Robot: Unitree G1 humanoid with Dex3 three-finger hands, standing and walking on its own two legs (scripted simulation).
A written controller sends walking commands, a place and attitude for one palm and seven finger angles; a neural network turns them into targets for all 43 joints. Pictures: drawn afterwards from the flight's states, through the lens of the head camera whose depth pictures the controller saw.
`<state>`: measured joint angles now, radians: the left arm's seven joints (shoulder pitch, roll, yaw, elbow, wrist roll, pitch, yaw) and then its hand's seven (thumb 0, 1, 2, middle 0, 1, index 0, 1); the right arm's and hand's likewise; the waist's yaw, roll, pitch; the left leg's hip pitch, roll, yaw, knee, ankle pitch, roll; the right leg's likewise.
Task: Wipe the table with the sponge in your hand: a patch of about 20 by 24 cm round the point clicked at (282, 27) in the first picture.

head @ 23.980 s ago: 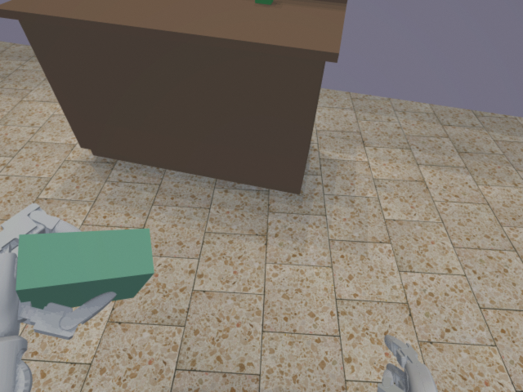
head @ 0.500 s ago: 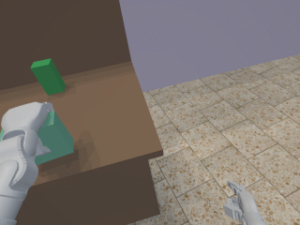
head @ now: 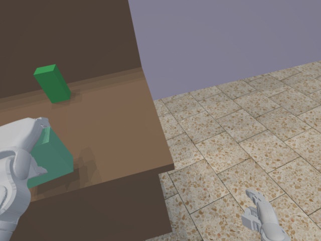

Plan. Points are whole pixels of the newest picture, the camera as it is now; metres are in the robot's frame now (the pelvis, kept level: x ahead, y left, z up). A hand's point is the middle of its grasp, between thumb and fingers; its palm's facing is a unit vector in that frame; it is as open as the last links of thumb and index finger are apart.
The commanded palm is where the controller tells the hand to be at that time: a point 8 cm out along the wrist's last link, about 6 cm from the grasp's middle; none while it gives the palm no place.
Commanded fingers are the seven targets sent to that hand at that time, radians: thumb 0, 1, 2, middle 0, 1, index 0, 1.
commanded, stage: move the sponge above the wiping area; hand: left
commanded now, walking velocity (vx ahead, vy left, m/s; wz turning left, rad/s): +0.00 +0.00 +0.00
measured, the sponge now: (40, 164) +0.23 +0.34 +0.11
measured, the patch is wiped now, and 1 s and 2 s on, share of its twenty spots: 0.00 0.00 0.00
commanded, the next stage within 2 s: lower the sponge onto the table in 1.44 s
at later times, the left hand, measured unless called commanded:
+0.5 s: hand (34, 151) +0.23 +0.33 +0.15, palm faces -0.04 -0.04 -1.00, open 9.6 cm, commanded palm +0.21 +0.33 +0.24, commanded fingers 0.00 0.10 1.30 -1.20 -1.60 -1.20 -1.60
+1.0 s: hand (40, 149) +0.25 +0.33 +0.14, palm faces -0.05 -0.05 -1.00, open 9.6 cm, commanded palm +0.22 +0.33 +0.24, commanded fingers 0.00 0.10 1.30 -1.20 -1.60 -1.20 -1.60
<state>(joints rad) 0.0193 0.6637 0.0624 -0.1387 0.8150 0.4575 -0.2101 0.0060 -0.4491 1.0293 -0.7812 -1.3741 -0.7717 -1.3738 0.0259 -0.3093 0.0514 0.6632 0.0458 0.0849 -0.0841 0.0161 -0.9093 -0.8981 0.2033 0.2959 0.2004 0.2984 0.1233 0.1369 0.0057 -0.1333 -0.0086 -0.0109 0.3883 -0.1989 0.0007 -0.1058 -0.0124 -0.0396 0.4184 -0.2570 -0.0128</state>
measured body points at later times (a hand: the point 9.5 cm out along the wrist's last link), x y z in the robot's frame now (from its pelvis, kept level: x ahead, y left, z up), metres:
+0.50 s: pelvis -0.02 +0.01 +0.00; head -0.03 -0.05 +0.45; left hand +0.23 +0.33 +0.21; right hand +0.22 -0.21 -0.10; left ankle +0.01 +0.12 -0.74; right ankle -0.02 -0.11 -0.74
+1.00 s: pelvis -0.01 +0.01 +0.00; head -0.02 -0.05 +0.45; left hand +0.24 +0.33 +0.20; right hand +0.23 -0.21 -0.09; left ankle +0.01 +0.12 -0.74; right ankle -0.02 -0.11 -0.74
